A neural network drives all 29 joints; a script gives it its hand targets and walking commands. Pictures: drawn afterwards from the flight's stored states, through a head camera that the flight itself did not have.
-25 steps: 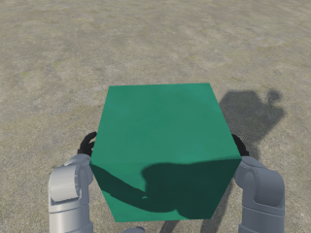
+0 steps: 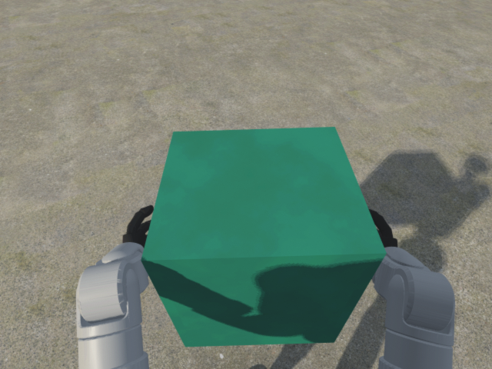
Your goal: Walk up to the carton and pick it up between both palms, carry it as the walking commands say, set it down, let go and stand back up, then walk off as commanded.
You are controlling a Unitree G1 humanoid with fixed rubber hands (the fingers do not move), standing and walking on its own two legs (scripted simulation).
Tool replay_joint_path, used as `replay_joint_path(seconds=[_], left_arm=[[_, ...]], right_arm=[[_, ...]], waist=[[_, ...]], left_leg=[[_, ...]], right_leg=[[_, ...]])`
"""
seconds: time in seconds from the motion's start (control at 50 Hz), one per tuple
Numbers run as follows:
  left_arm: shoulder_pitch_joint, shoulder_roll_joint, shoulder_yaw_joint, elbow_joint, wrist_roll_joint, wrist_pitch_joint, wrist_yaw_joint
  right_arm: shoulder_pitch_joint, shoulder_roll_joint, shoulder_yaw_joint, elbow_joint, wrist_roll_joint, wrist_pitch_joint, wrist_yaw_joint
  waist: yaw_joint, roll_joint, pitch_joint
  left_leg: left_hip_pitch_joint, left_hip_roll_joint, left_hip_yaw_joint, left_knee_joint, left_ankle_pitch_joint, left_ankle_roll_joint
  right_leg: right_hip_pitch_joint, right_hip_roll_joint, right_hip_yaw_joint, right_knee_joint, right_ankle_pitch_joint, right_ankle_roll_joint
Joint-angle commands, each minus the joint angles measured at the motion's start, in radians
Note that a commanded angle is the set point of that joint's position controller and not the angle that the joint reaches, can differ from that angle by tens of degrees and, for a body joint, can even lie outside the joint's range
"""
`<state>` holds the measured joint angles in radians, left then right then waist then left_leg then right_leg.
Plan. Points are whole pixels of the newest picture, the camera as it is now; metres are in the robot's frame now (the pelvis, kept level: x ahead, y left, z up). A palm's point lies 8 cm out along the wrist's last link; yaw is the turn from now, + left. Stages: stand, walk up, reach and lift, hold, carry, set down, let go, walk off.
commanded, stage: carry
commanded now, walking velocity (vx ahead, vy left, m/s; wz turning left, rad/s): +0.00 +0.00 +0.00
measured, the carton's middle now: (257, 241) +0.32 +0.00 +0.02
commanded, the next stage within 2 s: none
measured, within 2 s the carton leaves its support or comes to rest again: neither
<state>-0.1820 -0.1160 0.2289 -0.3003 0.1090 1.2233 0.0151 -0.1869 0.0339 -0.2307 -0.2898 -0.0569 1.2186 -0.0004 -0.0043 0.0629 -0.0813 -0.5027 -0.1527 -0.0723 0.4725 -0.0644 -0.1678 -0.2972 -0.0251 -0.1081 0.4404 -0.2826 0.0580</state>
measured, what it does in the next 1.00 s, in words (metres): steps to the left: left foot, then right foot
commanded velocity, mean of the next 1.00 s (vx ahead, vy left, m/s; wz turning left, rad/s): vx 0.00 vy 0.00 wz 0.00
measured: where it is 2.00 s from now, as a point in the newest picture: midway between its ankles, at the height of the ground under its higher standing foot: outside the picture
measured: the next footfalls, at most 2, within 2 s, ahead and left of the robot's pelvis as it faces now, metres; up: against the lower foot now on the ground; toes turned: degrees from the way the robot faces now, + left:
left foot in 0.30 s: -0.03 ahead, +0.17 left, +0.00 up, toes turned -1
right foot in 0.54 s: -0.03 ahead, -0.02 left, +0.00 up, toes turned +1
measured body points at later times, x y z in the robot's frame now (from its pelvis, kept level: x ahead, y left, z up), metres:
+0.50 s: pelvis -0.09 +0.12 -0.02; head -0.10 +0.17 +0.43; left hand +0.15 +0.31 +0.02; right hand +0.17 -0.05 +0.05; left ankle -0.02 +0.14 -0.73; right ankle -0.08 -0.04 -0.71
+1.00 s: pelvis -0.18 +0.19 -0.01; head -0.20 +0.21 +0.44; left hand +0.05 +0.41 +0.06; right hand +0.10 +0.05 +0.07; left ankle -0.09 +0.21 -0.73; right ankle -0.13 +0.04 -0.72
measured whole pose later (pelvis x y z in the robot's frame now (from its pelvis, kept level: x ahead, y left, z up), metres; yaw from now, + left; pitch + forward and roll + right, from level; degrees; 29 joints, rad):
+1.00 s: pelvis -0.18 +0.19 -0.01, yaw +9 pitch +1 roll -4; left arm -0.12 -0.11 0.20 -0.35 0.10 1.23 0.03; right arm -0.09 0.09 -0.25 -0.34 -0.06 1.19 0.01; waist 0.00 0.02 -0.07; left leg -0.47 -0.15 -0.04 0.63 -0.20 -0.28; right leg -0.36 -0.05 -0.11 0.63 -0.41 0.01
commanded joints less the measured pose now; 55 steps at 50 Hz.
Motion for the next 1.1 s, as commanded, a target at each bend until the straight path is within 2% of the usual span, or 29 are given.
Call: replay_joint_path(seconds=[0.0, 0.06, 0.08, 0.12, 0.14, 0.16, 0.18, 0.22, 0.26, 0.3, 0.36, 0.42, 0.48, 0.5, 0.54, 0.58, 0.64, 0.7, 0.76, 0.78, 0.8, 0.86, 0.88, 0.9, 0.96, 0.98, 1.0, 1.04, 1.08], left_arm=[[-0.517, -0.815, -0.832, -0.217, -0.475, -0.045, -0.210], [-0.593, -0.806, -0.856, -0.185, -0.447, -0.016, -0.208], [-0.486, -0.784, -0.831, -0.112, -0.403, -0.003, -0.206], [-0.459, -0.778, -0.847, -0.109, -0.416, -0.016, -0.201], [-0.456, -0.798, -0.850, -0.118, -0.427, -0.028, -0.201], [-0.501, -0.804, -0.853, -0.172, -0.464, -0.052, -0.205], [-0.568, -0.809, -0.867, -0.218, -0.445, -0.057, -0.200], [-0.589, -0.799, -0.913, -0.203, -0.429, -0.016, -0.203], [-0.552, -0.787, -0.908, -0.218, -0.389, 0.005, -0.175], [-0.679, -0.804, -0.942, -0.284, -0.418, -0.011, -0.160], [-0.622, -0.865, -0.946, -0.195, -0.429, -0.015, -0.162], [-0.666, -0.882, -0.963, -0.292, -0.494, -0.029, -0.163], [-0.505, -0.831, -0.890, -0.303, -0.476, -0.032, -0.166], [-0.453, -0.818, -0.868, -0.269, -0.463, -0.037, -0.169], [-0.418, -0.797, -0.839, -0.235, -0.450, -0.045, -0.186], [-0.375, -0.793, -0.851, -0.177, -0.416, -0.018, -0.195], [-0.420, -0.765, -0.844, -0.225, -0.399, -0.014, -0.182], [-0.469, -0.769, -0.876, -0.191, -0.427, -0.016, -0.185], [-0.494, -0.774, -0.865, -0.212, -0.447, -0.043, -0.191], [-0.493, -0.765, -0.847, -0.200, -0.445, -0.045, -0.193], [-0.432, -0.755, -0.814, -0.164, -0.435, -0.041, -0.194], [-0.454, -0.765, -0.840, -0.167, -0.411, -0.007, -0.194], [-0.427, -0.730, -0.808, -0.124, -0.384, 0.004, -0.191], [-0.445, -0.748, -0.847, -0.180, -0.410, -0.011, -0.190], [-0.528, -0.760, -0.852, -0.145, -0.422, -0.049, -0.196], [-0.515, -0.745, -0.830, -0.171, -0.437, -0.061, -0.201], [-0.444, -0.732, -0.811, -0.202, -0.429, -0.055, -0.194], [-0.467, -0.762, -0.838, -0.210, -0.415, -0.031, -0.200], [-0.479, -0.762, -0.826, -0.146, -0.395, -0.012, -0.189]], right_arm=[[-0.585, 0.838, 0.799, -0.260, 0.401, -0.029, 0.205], [-0.573, 0.868, 0.783, -0.173, 0.410, -0.011, 0.217], [-0.498, 0.844, 0.740, -0.099, 0.383, -0.002, 0.225], [-0.525, 0.850, 0.744, -0.071, 0.375, 0.006, 0.237], [-0.501, 0.887, 0.786, -0.075, 0.356, 0.003, 0.235], [-0.502, 0.847, 0.782, -0.128, 0.380, -0.022, 0.224], [-0.586, 0.896, 0.777, -0.184, 0.395, -0.040, 0.233], [-0.496, 0.885, 0.728, -0.119, 0.413, -0.020, 0.237], [-0.420, 0.848, 0.700, -0.108, 0.401, -0.012, 0.250], [-0.508, 0.849, 0.691, -0.096, 0.396, -0.014, 0.258], [-0.521, 0.866, 0.665, -0.134, 0.399, -0.020, 0.272], [-0.603, 0.891, 0.721, -0.279, 0.423, -0.055, 0.250], [-0.489, 0.849, 0.782, -0.368, 0.405, -0.060, 0.225], [-0.455, 0.844, 0.785, -0.339, 0.392, -0.059, 0.219], [-0.503, 0.782, 0.791, -0.351, 0.390, -0.052, 0.208], [-0.448, 0.781, 0.793, -0.308, 0.371, -0.045, 0.197], [-0.538, 0.761, 0.785, -0.321, 0.389, -0.031, 0.201], [-0.497, 0.796, 0.765, -0.220, 0.383, -0.017, 0.214], [-0.527, 0.848, 0.823, -0.269, 0.398, -0.036, 0.221], [-0.528, 0.834, 0.816, -0.277, 0.387, -0.043, 0.211], [-0.518, 0.780, 0.791, -0.271, 0.384, -0.039, 0.198], [-0.545, 0.770, 0.785, -0.260, 0.382, -0.026, 0.194], [-0.523, 0.750, 0.749, -0.186, 0.361, -0.014, 0.191], [-0.538, 0.777, 0.773, -0.225, 0.388, -0.026, 0.201], [-0.568, 0.822, 0.790, -0.162, 0.363, -0.035, 0.213], [-0.559, 0.838, 0.808, -0.199, 0.373, -0.046, 0.206], [-0.593, 0.782, 0.780, -0.277, 0.399, -0.050, 0.189], [-0.497, 0.807, 0.804, -0.252, 0.393, -0.040, 0.200], [-0.557, 0.763, 0.755, -0.219, 0.375, -0.028, 0.193]], waist=[[0.017, -0.405, -0.448], [-0.039, -0.041, -0.240], [-0.002, 0.342, -0.170], [0.062, 0.433, -0.143], [0.107, 0.199, -0.226], [0.054, -0.804, -0.414], [-0.006, -0.834, -0.316], [-0.066, -0.256, -0.247], [-0.046, 0.292, -0.099], [-0.004, 0.609, -0.171], [0.002, 0.298, -0.128], [0.041, 0.408, -0.278], [0.033, 0.232, -0.442], [0.047, 0.124, -0.454], [0.029, -0.632, -0.490], [-0.030, -0.286, -0.326], [0.001, 0.244, -0.232], [0.024, 0.169, -0.190], [0.047, 0.239, -0.304], [0.053, 0.034, -0.431], [0.020, -0.456, -0.483], [-0.037, -0.090, -0.271], [-0.014, 0.234, -0.201], [0.007, 0.251, -0.189], [0.062, 0.272, -0.213], [0.082, -0.109, -0.325], [0.017, -0.596, -0.425], [-0.051, -0.349, -0.295], [-0.017, 0.270, -0.178]], left_leg=[[0.217, 0.137, -0.081, 0.391, -0.402, -0.064], [0.296, 0.279, -0.367, -0.028, -0.605, 0.036], [0.051, 0.369, -0.551, -0.517, -0.612, -0.089], [-0.254, 0.151, -0.069, -0.720, -0.347, -0.639], [-0.139, -0.098, 0.262, -0.112, -0.155, -0.827], [0.321, 0.025, -0.024, 1.216, -0.690, -0.362], [0.353, 0.131, -0.266, 1.558, -0.852, -0.198], [0.362, 0.320, -0.477, 0.805, -0.848, 0.107], [0.154, 0.203, -0.249, -0.148, -0.349, 0.050], [0.104, 0.403, -0.628, -0.279, 0.164, 0.009], [-0.005, 0.290, -0.407, -0.486, -0.710, -0.200], [0.238, 0.137, -0.072, -0.352, -0.009, -0.382], [0.540, 0.198, -0.151, -0.115, 0.572, -0.327], [0.445, 0.160, -0.085, 0.046, 0.555, -0.393], [0.262, 0.100, -0.098, 0.720, -0.527, -0.215], [0.217, 0.231, -0.187, 0.112, -0.423, 0.067], [0.227, 0.440, -0.547, -0.287, -0.121, 0.060], [0.130, 0.306, -0.298, -0.455, -0.343, -0.189], [0.284, 0.141, 0.036, -0.260, 0.436, -0.444], [0.361, 0.068, 0.085, 0.129, 0.440, -0.416], [0.368, 0.156, -0.101, 0.521, -0.384, -0.161], [0.314, 0.250, -0.257, -0.091, -0.383, 0.074], [0.150, 0.383, -0.457, -0.383, -0.529, 0.009], [0.087, 0.388, -0.450, -0.445, -0.500, -0.089], [-0.047, 0.093, 0.116, -0.402, 0.003, -0.567], [0.153, -0.049, 0.241, 0.301, 0.030, -0.543], [0.339, 0.124, -0.073, 0.823, -0.551, -0.197], [0.431, 0.266, -0.240, 0.395, -0.466, 0.069], [0.183, 0.366, -0.411, -0.306, -0.456, 0.050]], right_leg=[[0.102, -0.323, 0.234, 0.015, -0.009, -0.201], [-0.309, -0.089, 0.009, 0.325, -0.264, -0.022], [-0.157, 0.110, -0.082, 0.446, -0.330, -0.031], [0.374, 0.123, -0.262, 0.224, -0.367, -0.076], [0.475, 0.013, -0.303, -0.104, -0.286, -0.173], [-0.138, -0.365, 0.196, -0.109, -0.086, -0.201], [-0.529, -0.512, 0.362, -0.137, -0.098, -0.227], [-0.545, -0.328, 0.105, 0.216, 0.175, 0.015], [-0.261, -0.095, 0.069, 0.571, -0.148, 0.025], [-0.348, 0.058, 0.104, 0.723, -0.374, 0.061], [-0.251, 0.108, 0.114, 0.855, -0.160, -0.014], [-0.018, 0.127, -0.115, 0.480, -0.228, -0.015], [0.135, 0.152, -0.135, -0.096, -0.241, -0.048], [0.280, 0.059, -0.114, -0.221, -0.094, -0.086], [0.147, -0.347, 0.326, -0.108, 0.062, -0.237], [-0.015, -0.215, 0.159, 0.129, 0.114, -0.121], [-0.229, 0.057, 0.056, 0.381, -0.202, 0.003], [-0.076, 0.065, 0.016, 0.427, -0.134, -0.056], [0.177, 0.101, -0.223, -0.041, -0.253, -0.057], [0.278, 0.001, -0.144, -0.205, -0.073, -0.100], [0.128, -0.233, 0.175, -0.067, 0.184, -0.112], [-0.206, -0.128, 0.095, 0.240, -0.135, -0.065], [-0.216, 0.026, 0.004, 0.368, -0.237, -0.023], [-0.146, 0.067, 0.039, 0.396, -0.177, -0.046], [0.299, 0.076, -0.255, 0.097, -0.306, -0.080], [0.278, -0.114, -0.098, -0.187, -0.127, -0.169], [-0.046, -0.308, 0.237, -0.102, 0.063, -0.152], [-0.404, -0.288, 0.160, 0.068, -0.115, -0.084], [-0.275, -0.013, 0.054, 0.393, -0.203, -0.013]])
